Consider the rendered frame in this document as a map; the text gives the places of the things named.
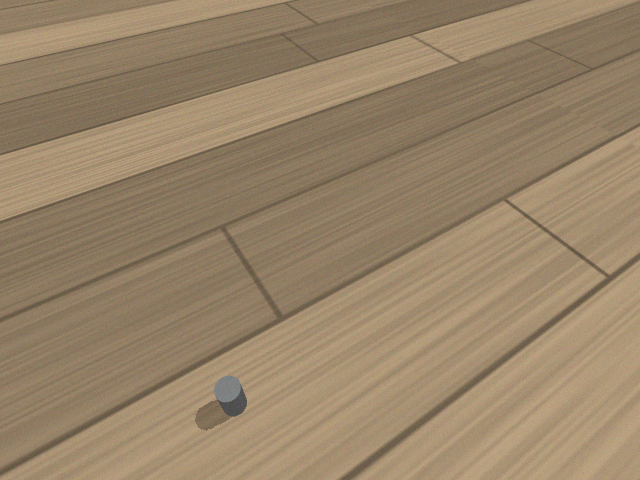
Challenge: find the can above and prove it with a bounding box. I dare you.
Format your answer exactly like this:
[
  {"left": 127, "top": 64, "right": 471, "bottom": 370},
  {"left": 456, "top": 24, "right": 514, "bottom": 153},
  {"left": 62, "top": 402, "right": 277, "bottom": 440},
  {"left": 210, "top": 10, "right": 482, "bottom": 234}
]
[{"left": 214, "top": 376, "right": 247, "bottom": 416}]

